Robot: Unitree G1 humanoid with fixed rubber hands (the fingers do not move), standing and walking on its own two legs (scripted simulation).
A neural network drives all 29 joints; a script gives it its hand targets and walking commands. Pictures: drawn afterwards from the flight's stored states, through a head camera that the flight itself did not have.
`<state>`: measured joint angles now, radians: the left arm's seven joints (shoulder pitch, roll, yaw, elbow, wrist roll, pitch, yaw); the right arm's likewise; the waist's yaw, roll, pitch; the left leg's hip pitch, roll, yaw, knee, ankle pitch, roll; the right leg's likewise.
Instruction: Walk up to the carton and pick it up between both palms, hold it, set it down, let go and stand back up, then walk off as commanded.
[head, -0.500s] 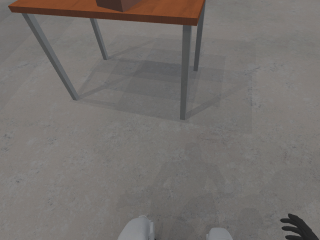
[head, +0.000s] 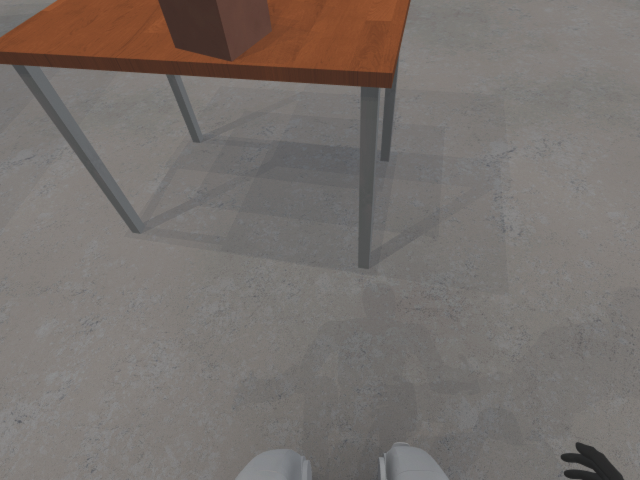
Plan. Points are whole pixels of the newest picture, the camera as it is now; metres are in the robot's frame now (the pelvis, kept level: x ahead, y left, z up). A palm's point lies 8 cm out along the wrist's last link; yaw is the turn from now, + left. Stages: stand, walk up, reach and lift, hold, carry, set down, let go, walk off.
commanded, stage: walk up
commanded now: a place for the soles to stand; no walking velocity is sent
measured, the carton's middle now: out of the picture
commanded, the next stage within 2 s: none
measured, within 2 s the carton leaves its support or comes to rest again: neither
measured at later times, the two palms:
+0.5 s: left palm out of the picture +0.12 +0.48 -0.10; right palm (493, 443) +0.18 -0.20 -0.09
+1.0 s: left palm out of the picture +0.15 +0.53 -0.06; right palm (447, 405) +0.23 -0.15 -0.12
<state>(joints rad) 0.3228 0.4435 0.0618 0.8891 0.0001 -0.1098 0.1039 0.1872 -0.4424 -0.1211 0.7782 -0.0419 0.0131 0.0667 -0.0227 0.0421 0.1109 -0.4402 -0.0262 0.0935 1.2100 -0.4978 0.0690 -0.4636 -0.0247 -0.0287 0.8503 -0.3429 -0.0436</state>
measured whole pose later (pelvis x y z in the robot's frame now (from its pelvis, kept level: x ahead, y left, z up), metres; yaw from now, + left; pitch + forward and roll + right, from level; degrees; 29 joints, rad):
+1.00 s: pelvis +0.12 +0.17 -0.01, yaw -2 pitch -3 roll +0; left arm 0.37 0.45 0.06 0.88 0.00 -0.12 0.13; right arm 0.18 -0.46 -0.12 0.72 -0.05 0.06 0.07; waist 0.00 0.12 0.12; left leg -0.59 0.05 0.04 1.22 -0.50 0.06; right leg -0.50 -0.05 0.01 0.91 -0.36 0.01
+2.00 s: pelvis +0.15 +0.30 -0.01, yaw -9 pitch -2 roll +0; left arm 0.19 0.45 0.05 0.88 0.00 -0.07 0.05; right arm 0.18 -0.45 -0.11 0.82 -0.02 -0.02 0.01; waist -0.03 0.00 0.11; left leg -0.44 0.05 0.10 0.95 -0.49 0.03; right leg -0.51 0.01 0.04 0.93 -0.40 0.00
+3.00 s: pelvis +0.22 +0.37 +0.00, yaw -8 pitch -6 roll -1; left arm 0.25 0.45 0.06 0.88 0.00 -0.08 0.01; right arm 0.23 -0.44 -0.11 0.92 -0.03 -0.05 0.05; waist -0.06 -0.01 0.07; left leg -0.32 0.01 0.11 0.84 -0.44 0.04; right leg -0.48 0.01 0.09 1.25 -0.43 -0.03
